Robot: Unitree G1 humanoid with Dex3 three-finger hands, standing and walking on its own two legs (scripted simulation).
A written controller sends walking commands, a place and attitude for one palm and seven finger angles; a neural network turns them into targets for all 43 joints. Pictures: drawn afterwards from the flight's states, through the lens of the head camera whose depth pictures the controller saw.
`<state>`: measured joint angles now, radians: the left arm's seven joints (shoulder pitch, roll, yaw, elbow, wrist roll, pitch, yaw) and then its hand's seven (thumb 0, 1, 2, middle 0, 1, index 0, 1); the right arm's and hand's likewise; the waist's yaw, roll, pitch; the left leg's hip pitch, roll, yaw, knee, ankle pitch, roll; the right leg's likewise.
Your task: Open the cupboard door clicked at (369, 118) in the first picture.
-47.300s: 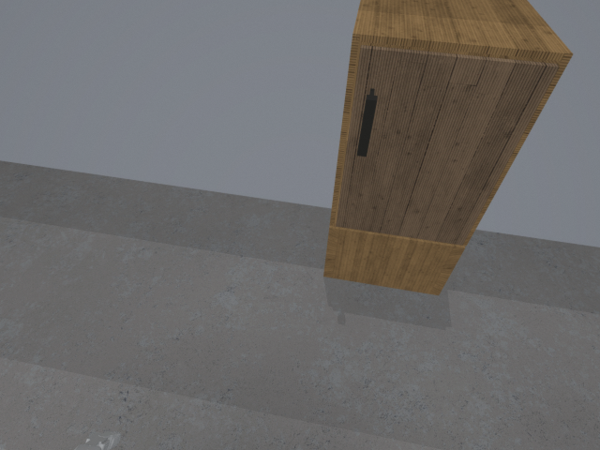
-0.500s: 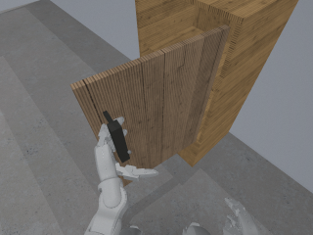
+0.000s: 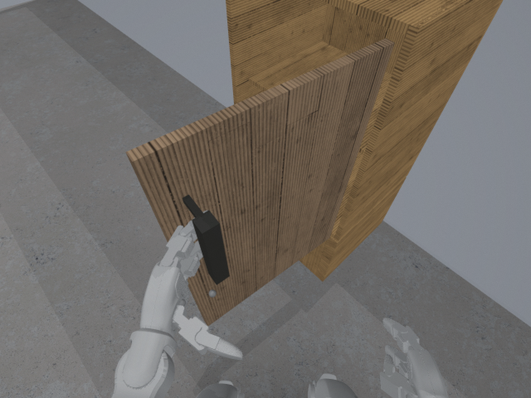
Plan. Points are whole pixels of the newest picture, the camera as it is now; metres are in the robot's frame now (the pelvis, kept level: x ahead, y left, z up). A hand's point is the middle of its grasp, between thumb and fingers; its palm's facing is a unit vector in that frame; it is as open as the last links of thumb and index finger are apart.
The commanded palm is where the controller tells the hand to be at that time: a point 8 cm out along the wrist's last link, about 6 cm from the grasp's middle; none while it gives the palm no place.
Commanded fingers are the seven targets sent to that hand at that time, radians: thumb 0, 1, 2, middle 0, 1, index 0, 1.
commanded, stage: slide the hand sideways off the handle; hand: left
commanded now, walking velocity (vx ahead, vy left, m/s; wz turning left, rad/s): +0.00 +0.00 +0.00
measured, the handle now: (205, 241) +0.33 +0.11 +0.06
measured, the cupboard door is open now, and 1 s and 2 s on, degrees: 84 84 84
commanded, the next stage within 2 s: draw the hand back to the body in 0.68 s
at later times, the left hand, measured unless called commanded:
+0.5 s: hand (174, 319) +0.22 +0.14 +0.05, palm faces -0.05 -1.00 -0.06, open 16.0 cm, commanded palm +0.18 +0.21 +0.05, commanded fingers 0.00 -0.50 0.30 -0.15 -0.30 -0.15 -0.30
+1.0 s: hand (127, 322) +0.20 +0.18 +0.08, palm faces -0.01 -1.00 -0.08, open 16.3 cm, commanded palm +0.17 +0.24 +0.09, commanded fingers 0.00 -0.50 0.30 -0.15 -0.30 -0.15 -0.30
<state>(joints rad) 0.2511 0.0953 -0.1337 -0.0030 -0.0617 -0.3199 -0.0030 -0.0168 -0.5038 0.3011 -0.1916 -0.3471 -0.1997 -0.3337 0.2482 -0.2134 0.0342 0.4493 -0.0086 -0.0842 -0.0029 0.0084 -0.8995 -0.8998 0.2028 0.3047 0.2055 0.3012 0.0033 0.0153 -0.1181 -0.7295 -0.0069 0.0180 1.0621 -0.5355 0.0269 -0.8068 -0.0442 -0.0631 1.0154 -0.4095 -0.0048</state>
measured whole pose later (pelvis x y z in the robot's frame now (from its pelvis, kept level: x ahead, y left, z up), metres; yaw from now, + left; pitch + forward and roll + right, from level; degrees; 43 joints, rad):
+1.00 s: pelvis +0.01 +0.00 +0.00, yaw +1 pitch +11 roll -3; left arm 0.54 0.26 0.15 -0.27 -0.27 -0.27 -0.23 -0.02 -0.50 0.30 -0.15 -0.30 -0.15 -0.30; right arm 0.27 -0.22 0.03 0.43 0.04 -0.12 -0.07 0.01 -0.90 -0.90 0.20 0.30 0.21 0.30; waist 0.01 0.04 -0.14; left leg -0.73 0.02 -0.03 1.12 -0.58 0.01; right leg -0.78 -0.02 -0.11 1.03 -0.44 -0.01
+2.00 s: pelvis +0.04 -0.01 +0.07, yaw +0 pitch -4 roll -1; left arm 0.47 0.35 0.33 -0.41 -0.05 -0.06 0.12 0.00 0.63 0.79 -0.20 -0.30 -0.20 -0.30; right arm 0.22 -0.24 0.03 0.61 0.00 -0.15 -0.08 0.01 -0.90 -0.90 0.20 0.30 0.21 0.30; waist 0.07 0.07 0.00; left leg -0.07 0.01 0.02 0.47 -0.33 0.01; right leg -0.15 0.00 -0.07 0.44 -0.23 -0.01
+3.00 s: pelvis -0.03 +0.01 +0.06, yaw -3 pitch -2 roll +1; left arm 0.53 0.42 0.45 -0.50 0.00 -0.19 0.15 0.01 0.88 0.90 -0.21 -0.31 -0.21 -0.30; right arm 0.20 -0.22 -0.01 0.54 -0.01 -0.05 -0.09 0.01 -0.90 -0.90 0.20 0.30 0.21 0.30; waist 0.00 -0.02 0.04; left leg -0.26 -0.03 0.08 0.56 -0.28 0.05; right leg -0.36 -0.04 0.00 0.54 -0.15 0.02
